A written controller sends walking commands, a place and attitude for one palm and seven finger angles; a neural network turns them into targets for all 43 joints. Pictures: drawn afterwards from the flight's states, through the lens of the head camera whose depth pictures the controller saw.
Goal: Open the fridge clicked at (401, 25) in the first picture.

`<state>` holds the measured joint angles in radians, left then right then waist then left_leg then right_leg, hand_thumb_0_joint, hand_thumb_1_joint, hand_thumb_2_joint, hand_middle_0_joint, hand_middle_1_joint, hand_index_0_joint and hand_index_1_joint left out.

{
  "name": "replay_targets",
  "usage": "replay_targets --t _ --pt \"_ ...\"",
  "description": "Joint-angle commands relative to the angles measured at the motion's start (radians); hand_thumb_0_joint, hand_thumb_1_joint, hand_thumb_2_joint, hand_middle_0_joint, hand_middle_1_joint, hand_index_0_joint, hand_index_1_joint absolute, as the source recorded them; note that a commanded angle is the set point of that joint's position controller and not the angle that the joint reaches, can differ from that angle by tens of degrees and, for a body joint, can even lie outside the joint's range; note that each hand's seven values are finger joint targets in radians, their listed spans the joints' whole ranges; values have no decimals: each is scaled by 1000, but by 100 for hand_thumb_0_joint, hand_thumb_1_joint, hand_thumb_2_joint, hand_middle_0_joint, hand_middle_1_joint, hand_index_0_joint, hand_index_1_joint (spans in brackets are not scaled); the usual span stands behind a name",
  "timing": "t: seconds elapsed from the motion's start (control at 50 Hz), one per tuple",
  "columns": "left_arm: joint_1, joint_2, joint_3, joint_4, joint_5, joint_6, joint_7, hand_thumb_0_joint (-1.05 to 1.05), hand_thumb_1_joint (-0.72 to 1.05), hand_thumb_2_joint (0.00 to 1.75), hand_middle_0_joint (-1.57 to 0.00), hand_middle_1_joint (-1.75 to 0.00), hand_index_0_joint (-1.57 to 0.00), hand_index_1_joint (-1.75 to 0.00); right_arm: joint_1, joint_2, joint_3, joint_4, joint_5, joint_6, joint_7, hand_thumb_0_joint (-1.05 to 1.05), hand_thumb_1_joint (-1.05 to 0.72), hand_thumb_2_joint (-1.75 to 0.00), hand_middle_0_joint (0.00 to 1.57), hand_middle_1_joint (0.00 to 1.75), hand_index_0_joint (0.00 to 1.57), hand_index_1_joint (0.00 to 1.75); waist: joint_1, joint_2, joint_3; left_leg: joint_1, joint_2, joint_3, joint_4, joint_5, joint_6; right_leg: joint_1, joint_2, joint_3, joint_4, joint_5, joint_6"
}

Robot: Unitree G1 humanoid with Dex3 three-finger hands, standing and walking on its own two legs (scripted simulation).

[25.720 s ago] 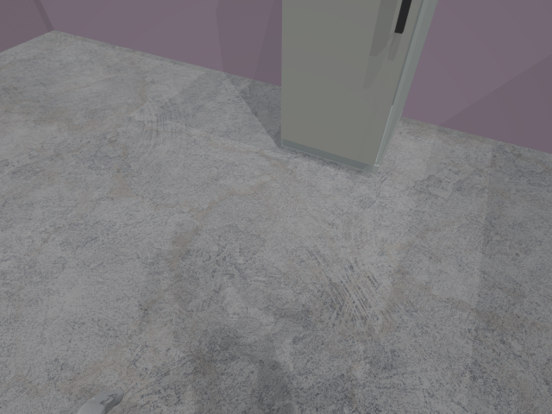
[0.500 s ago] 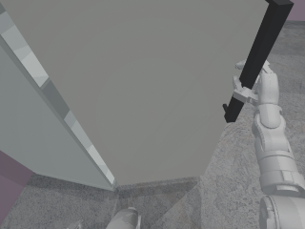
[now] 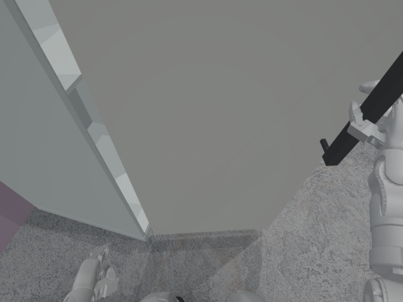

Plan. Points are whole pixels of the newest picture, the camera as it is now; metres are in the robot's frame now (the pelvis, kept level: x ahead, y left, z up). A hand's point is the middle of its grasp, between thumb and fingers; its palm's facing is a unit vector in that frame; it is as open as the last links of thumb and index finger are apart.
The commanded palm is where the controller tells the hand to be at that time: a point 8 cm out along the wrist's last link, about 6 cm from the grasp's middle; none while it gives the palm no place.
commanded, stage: stop walking and hold the door back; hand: right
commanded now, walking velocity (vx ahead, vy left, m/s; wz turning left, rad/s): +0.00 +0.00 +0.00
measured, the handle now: (368, 97) +0.46 -0.25 +0.17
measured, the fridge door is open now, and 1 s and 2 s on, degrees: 71 73 73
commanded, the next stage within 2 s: loosen the grip on the handle in 0.56 s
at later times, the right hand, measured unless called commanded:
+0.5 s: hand (361, 131) +0.39 -0.23 +0.15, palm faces +0.25 +0.95 -0.18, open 6.2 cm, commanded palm +0.36 -0.28 +0.14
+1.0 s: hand (365, 133) +0.39 -0.24 +0.15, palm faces +0.31 +0.93 -0.19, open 11.9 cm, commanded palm +0.36 -0.28 +0.15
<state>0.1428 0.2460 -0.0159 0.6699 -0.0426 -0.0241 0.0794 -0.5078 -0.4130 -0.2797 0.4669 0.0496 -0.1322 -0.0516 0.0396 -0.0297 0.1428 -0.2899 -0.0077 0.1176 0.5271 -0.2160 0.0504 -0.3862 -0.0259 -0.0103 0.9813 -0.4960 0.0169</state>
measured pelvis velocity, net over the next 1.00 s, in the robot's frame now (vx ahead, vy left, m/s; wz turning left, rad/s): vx -0.02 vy -0.01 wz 0.06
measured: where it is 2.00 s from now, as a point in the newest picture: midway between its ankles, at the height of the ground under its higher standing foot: outside the picture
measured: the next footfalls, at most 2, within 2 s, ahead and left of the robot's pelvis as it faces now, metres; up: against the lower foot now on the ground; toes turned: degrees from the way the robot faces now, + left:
right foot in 0.18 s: +0.07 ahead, -0.13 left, +0.00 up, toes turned +3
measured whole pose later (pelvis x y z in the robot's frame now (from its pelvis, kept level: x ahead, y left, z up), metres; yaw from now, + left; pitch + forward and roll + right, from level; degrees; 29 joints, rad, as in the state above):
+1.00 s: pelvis -0.02 -0.01 +0.00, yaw +4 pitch +2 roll -1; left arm 0.29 0.30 0.01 0.67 -0.03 -0.13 0.04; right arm -0.46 -0.40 -0.32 0.60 0.03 -0.27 -0.05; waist 0.02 0.02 -0.01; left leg -0.42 0.00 0.04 0.60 -0.21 0.03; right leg -0.37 -0.03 -0.05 0.59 -0.25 -0.01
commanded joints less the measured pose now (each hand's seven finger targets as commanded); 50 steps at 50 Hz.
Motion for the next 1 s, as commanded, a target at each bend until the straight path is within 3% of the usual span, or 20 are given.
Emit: replay_targets --t 0.0,0.08,0.14,0.18,0.2,0.22,0.24,0.32,0.4,0.62,0.64,0.66,0.68,0.7,0.72,0.76,0.78,0.8,0.86,0.98 --pt "-10 110 21 -112 9 -48 30 0 90 90 -20 -30 -20 -30 -283 -330 -176 -186 -4 -90 -44 0 -90 -90 45 140 45 140 -52 139 -413 274 277 -230 -143 409 86 -41 -17 19 -81 56 0" --pt "-19 111 23 -112 22 -65 41 0 90 90 -20 -30 -20 -30 -293 -274 -130 -240 -5 -108 -50 0 -90 -90 45 140 45 140 -64 142 -391 216 243 -206 -154 281 71 57 -2 -31 -308 157 -4" --pt "5 117 32 -112 26 -71 39 0 90 90 -20 -30 -20 -30 -296 -231 -89 -276 -3 -113 -53 0 -90 -90 45 140 45 140 -46 91 -410 185 197 -166 -105 245 13 211 -13 -32 -525 367 -5" --pt "-3 146 44 -123 22 -68 36 0 90 90 -20 -30 -20 -30 -284 -217 -72 -302 -1 -115 -50 0 -90 -90 45 140 45 140 -63 -39 -417 141 102 -115 -39 168 -45 276 -136 89 -589 612 -47" --pt "-9 144 44 -137 13 -65 27 0 90 90 -20 -30 -20 -30 -287 -184 -42 -315 2 -114 -43 0 -90 -90 45 140 45 140 -68 -70 -419 124 61 -115 -37 115 -63 286 -181 124 -558 685 -71" --pt "-31 121 32 -147 20 -66 23 0 90 90 -20 -30 -20 -30 -257 -135 3 -318 0 -114 -36 0 -90 -90 45 140 45 140 -54 -184 -395 137 46 -101 0 79 -67 228 -205 159 -581 664 -91" --pt "-20 128 34 -135 27 -66 24 0 90 90 -20 -30 -20 -30 -283 -221 -66 -316 -11 -120 -45 0 -90 -90 45 140 45 140 -59 -209 -378 155 46 -103 15 43 -63 185 -214 175 -589 667 -99" --pt "-9 120 36 -151 26 -63 18 0 90 90 -20 -30 -20 -30 -221 -149 -9 -347 -10 -116 -42 0 -90 -90 45 140 45 140 -57 -110 -400 205 63 -120 -47 116 -53 162 -153 88 -552 534 -51" --pt "0 119 34 -140 25 -67 24 0 90 90 -20 -30 -20 -30 -223 -159 -11 -328 -4 -107 -49 0 -90 -90 45 140 45 140 -50 -16 -411 209 88 -145 -79 165 -49 159 -117 51 -537 439 -33" --pt "14 125 33 -83 22 -71 37 0 90 90 -20 -30 -20 -30 -312 -135 34 -170 -7 -99 -55 0 -90 -90 45 140 45 140 -48 20 -349 131 97 -162 -144 25 -53 149 -93 38 -560 318 -35" --pt "83 152 103 -117 49 -94 2 0 90 90 -20 -30 -20 -30 -940 -829 -470 -329 -154 -127 -43 0 -90 -90 45 140 45 140 -83 177 -280 134 108 -216 -190 174 -48 95 -81 -10 -497 354 -59" --pt "54 202 171 -52 97 -124 -1 0 90 90 -20 -30 -20 -30 -912 -651 -400 -162 -114 -34 8 0 -78 -84 45 140 45 140 -42 -276 -588 220 57 -99 -11 422 54 170 -2 -14 -601 637 10" --pt "121 148 107 -59 32 -146 -7 0 90 90 -20 -30 -20 -30 -562 -277 -131 20 -88 -8 32 0 -66 -78 45 140 45 140 -17 -85 -562 92 21 -36 -12 275 21 269 -1 -20 -532 753 61" --pt "144 137 89 -54 20 -145 -19 0 90 90 -20 -30 -20 -30 -349 -106 -101 56 -27 -12 73 0 -54 -73 45 140 45 140 -28 -13 -504 35 4 -36 -42 247 -3 263 -16 -7 -521 708 41" --pt "97 157 85 -76 23 -151 -21 0 90 90 -20 -30 -20 -30 -313 -134 -155 -43 63 -49 99 0 -42 -67 45 140 45 140 -62 -28 -527 49 5 -51 -61 179 -11 282 -13 -5 -529 555 20" --pt "61 163 72 -89 30 -158 -22 0 90 90 -20 -30 -20 -30 -268 -194 -216 -16 110 -110 89 0 -17 -55 45 140 45 140 -80 14 -476 74 12 -69 -84 61 -9 193 7 -10 -541 342 -8" --pt "54 160 65 -106 27 -161 -33 0 90 90 -20 -30 -20 -30 -292 -145 -144 -33 97 -139 78 0 -5 -49 45 140 45 140 -63 63 -432 36 16 -78 -86 -14 -17 140 9 -14 -544 259 -20" --pt "53 161 67 -112 25 -162 -39 0 90 90 -20 -30 -20 -30 -305 -167 -123 -32 56 -162 59 0 7 -43 45 140 45 140 -55 76 -392 -11 18 -86 -81 -88 -21 95 9 -15 -540 190 -28" --pt "35 162 65 -148 19 -158 -47 0 90 90 -20 -30 -20 -30 -298 -199 -75 -77 -25 -199 1 0 43 -26 44 138 44 138 -58 15 -331 -61 32 -118 -89 -228 -19 38 20 -33 -526 70 -44" --pt "53 171 56 -137 -5 -174 -11 0 90 90 -20 -30 -20 -30 -413 -229 -43 -84 11 -207 23 0 55 -20 36 128 36 128 -18 78 -337 -61 38 -193 -133 -372 -34 -15 41 -45 -474 41 -52"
